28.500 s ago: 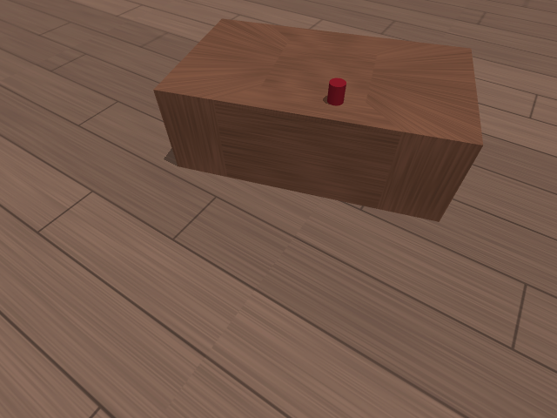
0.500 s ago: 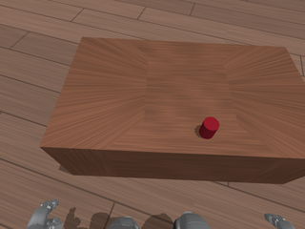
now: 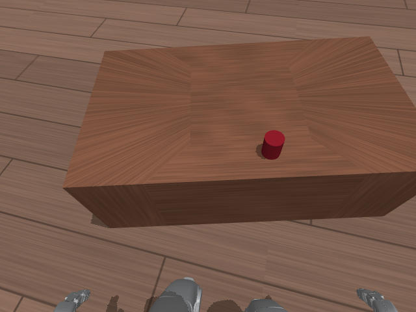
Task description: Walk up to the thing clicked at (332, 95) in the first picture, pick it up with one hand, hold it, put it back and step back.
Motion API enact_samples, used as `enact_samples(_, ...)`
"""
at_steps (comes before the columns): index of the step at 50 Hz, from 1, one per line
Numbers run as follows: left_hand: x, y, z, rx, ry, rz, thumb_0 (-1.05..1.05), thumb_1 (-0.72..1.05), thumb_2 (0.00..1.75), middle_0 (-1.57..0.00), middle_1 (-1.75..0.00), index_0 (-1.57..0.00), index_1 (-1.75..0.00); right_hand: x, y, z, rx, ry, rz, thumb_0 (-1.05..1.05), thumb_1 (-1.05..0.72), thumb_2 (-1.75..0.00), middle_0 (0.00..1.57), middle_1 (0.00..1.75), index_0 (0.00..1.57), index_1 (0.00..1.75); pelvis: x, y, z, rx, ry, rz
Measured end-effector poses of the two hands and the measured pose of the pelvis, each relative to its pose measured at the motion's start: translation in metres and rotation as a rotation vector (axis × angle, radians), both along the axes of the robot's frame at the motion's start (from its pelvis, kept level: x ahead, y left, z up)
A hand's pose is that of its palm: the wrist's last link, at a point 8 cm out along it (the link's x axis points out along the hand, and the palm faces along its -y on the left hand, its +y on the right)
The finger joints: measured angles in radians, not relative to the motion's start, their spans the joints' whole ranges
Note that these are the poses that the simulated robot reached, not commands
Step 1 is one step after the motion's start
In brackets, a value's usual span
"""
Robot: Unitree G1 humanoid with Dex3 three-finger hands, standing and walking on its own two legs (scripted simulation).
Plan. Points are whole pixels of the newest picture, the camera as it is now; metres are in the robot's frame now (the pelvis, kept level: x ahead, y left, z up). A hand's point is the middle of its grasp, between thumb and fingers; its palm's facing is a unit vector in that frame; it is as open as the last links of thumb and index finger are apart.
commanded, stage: step back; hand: right
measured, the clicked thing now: (272, 145) +0.63 -0.18 -0.27
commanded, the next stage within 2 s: none
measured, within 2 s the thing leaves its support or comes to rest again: neither
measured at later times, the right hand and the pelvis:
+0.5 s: hand out of the picture -0.01 -0.24 -0.11, palm faces -0.08 +0.89 -0.45, open 7.4 cm; pelvis -0.14 +0.02 +0.01, yaw +1 degrees
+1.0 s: hand out of the picture -0.24 -0.30 -0.16, palm faces -0.11 +0.92 -0.39, open 7.4 cm; pelvis -0.30 -0.03 +0.00, yaw +4 degrees
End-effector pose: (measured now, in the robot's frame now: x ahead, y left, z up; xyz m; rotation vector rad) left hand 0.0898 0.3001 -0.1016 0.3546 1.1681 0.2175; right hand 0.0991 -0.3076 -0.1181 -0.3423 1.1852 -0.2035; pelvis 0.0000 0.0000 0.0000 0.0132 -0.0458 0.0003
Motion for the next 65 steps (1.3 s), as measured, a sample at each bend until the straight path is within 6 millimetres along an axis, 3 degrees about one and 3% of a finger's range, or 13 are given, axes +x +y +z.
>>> enact_samples(6,-0.017,0.009,0.01,0.015,-0.065,0.009,0.01,0.9,0.89,-0.2,-0.3,-0.21,-0.3,-0.027,0.001,0.006,-0.027,0.009,0.039,0.01,-0.9,-0.9,0.2,0.3,0.21,0.3,-0.029,0.007,0.003,-0.001,0.025,0.03)
enact_samples(12,-0.041,0.034,-0.01,0.0,-0.127,0.023,0.01,0.9,0.89,-0.2,-0.3,-0.21,-0.3,-0.061,0.014,0.007,-0.078,0.025,0.085,0.01,-0.9,-0.9,0.2,0.3,0.21,0.29,-0.069,0.019,-0.011,-0.004,0.0,0.071)
enact_samples(18,-0.091,0.037,-0.015,-0.043,-0.054,0.065,0.01,0.91,0.89,-0.2,-0.29,-0.2,-0.3,-0.099,0.03,0.033,-0.079,0.022,0.095,0.01,-0.9,-0.9,0.2,0.3,0.21,0.3,-0.1,0.024,0.004,-0.046,0.0,0.064)
enact_samples(22,-0.132,0.037,-0.016,-0.054,-0.004,0.07,0.01,0.91,0.89,-0.2,-0.3,-0.21,-0.3,-0.11,0.028,0.045,-0.09,-0.012,0.091,0.01,-0.9,-0.9,0.21,0.3,0.21,0.3,-0.121,0.022,0.011,-0.051,0.02,0.034)
enact_samples(27,-0.184,0.032,-0.02,-0.032,0.082,0.054,0.01,0.91,0.9,-0.2,-0.3,-0.2,-0.3,-0.123,0.02,0.045,-0.086,-0.086,0.081,0.01,-0.9,-0.9,0.21,0.3,0.21,0.3,-0.153,0.014,0.007,-0.04,0.021,-0.005)
enact_samples(32,-0.222,0.016,-0.022,-0.009,0.113,0.018,0.01,0.91,0.9,-0.2,-0.29,-0.2,-0.3,-0.151,0.002,0.031,-0.063,-0.143,0.069,0.01,-0.9,-0.9,0.21,0.3,0.21,0.3,-0.192,-0.001,-0.004,-0.021,0.008,-0.049)
enact_samples(36,-0.255,-0.002,-0.014,0.012,0.096,0.013,0.01,0.91,0.89,-0.2,-0.29,-0.2,-0.3,-0.183,-0.021,0.011,-0.035,-0.155,0.036,0.0,-0.9,-0.9,0.2,0.3,0.21,0.3,-0.224,-0.016,-0.012,-0.041,-0.015,-0.039)
enact_samples(41,-0.289,-0.016,0.012,0.032,0.074,0.033,0.01,0.91,0.89,-0.2,-0.3,-0.21,-0.3,-0.24,-0.033,0.006,-0.006,-0.067,0.002,0.01,-0.9,-0.9,0.2,0.3,0.21,0.3,-0.248,-0.026,0.003,0.034,0.006,-0.038)
enact_samples(46,-0.288,-0.016,0.024,0.066,0.003,0.022,0.01,0.9,0.89,-0.2,-0.3,-0.21,-0.3,-0.301,-0.04,0.0,-0.016,0.042,0.006,0.01,-0.9,-0.9,0.2,0.3,0.21,0.3,-0.273,-0.03,0.005,0.025,0.035,0.011)
enact_samples(51,-0.287,-0.013,0.014,0.064,-0.11,0.017,0.01,0.9,0.89,-0.2,-0.3,-0.21,-0.3,-0.344,-0.034,-0.006,-0.037,0.129,0.054,0.01,-0.9,-0.9,0.2,0.3,0.21,0.29,-0.307,-0.031,-0.004,0.005,0.031,0.074)
enact_samples(54,-0.298,-0.011,-0.002,0.032,-0.144,0.025,0.01,0.9,0.89,-0.2,-0.3,-0.21,-0.3,-0.36,-0.027,-0.006,-0.047,0.122,0.07,0.01,-0.9,-0.9,0.2,0.3,0.21,0.29,-0.331,-0.029,-0.012,0.026,0.004,0.089)
enact_samples(58,-0.328,-0.021,-0.01,-0.026,-0.111,0.048,0.01,0.91,0.89,-0.2,-0.29,-0.21,-0.3,-0.374,-0.022,0.008,-0.048,0.074,0.088,0.01,-0.9,-0.9,0.2,0.3,0.21,0.3,-0.354,-0.03,-0.006,-0.005,-0.007,0.095)
enact_samples(65,-0.396,-0.036,-0.011,-0.046,-0.057,0.067,0.01,0.91,0.89,-0.2,-0.3,-0.21,-0.3,-0.37,-0.04,0.031,-0.085,-0.047,0.129,0.01,-0.9,-0.9,0.21,0.3,0.21,0.3,-0.396,-0.046,0.002,-0.036,0.026,0.061)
